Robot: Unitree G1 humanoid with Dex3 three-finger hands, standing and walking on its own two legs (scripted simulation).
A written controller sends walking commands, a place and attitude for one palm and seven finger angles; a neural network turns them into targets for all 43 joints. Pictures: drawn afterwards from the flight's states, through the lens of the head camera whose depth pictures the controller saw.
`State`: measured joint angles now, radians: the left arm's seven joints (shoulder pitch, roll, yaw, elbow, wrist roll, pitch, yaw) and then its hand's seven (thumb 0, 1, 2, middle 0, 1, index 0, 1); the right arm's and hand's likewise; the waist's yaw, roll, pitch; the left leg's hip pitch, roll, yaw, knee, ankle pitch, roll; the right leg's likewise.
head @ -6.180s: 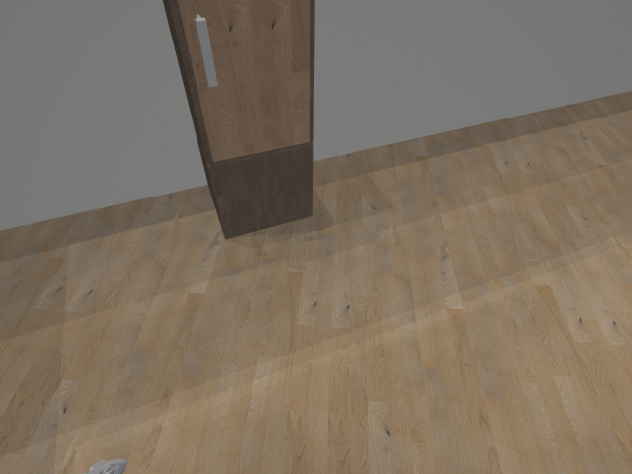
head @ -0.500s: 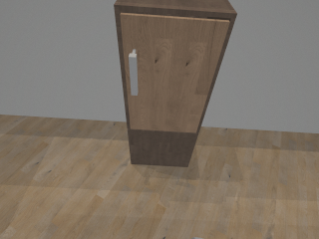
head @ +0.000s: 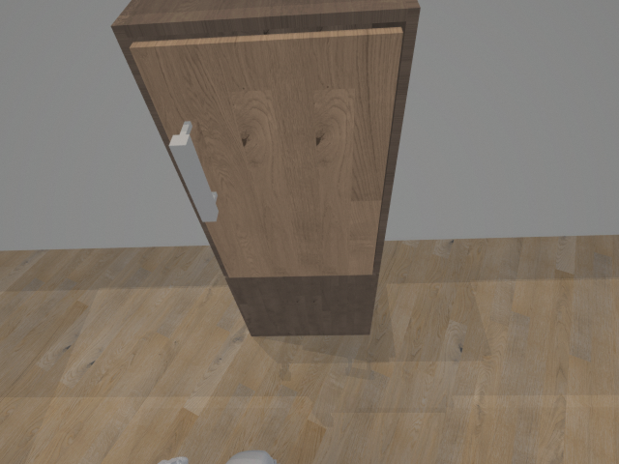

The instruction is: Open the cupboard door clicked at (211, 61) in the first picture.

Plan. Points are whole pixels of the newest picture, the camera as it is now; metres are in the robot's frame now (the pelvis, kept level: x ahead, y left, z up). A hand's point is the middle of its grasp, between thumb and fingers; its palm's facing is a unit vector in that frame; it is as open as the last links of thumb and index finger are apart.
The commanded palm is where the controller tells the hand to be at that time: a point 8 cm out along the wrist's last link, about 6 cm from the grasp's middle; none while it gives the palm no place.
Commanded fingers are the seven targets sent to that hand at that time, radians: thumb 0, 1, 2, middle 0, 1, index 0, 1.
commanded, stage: come to a stop and stand still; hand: left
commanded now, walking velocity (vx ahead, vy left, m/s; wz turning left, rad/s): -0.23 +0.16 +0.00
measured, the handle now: (199, 173) +0.55 +0.22 +0.04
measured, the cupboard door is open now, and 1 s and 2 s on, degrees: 0 0 0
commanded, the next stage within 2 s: look again from close up in 0.94 s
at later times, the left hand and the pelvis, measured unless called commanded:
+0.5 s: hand out of the picture -0.01 +0.29 -0.17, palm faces +0.08 -0.96 -0.27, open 7.4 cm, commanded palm none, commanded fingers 0.00 0.90 0.90 -0.20 -0.30 -0.20 -0.30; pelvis -0.04 +0.09 -0.01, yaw +0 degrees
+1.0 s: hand out of the picture -0.05 +0.29 -0.17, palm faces +0.00 -0.98 -0.20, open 7.3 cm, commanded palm none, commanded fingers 0.00 0.90 0.90 -0.20 -0.30 -0.20 -0.30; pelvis -0.06 +0.12 +0.00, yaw -1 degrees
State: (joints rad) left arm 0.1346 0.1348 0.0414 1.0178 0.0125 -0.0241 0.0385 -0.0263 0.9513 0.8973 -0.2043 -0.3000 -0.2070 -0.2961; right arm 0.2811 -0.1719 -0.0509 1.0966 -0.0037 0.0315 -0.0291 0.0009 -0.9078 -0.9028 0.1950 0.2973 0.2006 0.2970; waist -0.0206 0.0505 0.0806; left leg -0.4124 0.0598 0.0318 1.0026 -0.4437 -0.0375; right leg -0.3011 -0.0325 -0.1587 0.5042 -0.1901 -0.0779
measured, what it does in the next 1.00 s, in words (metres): steps to the left: left foot, then right foot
